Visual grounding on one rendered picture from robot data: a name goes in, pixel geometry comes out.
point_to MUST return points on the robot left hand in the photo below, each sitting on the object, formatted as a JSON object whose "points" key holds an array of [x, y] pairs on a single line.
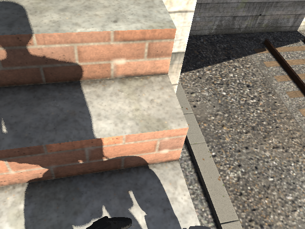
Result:
{"points": [[111, 223]]}

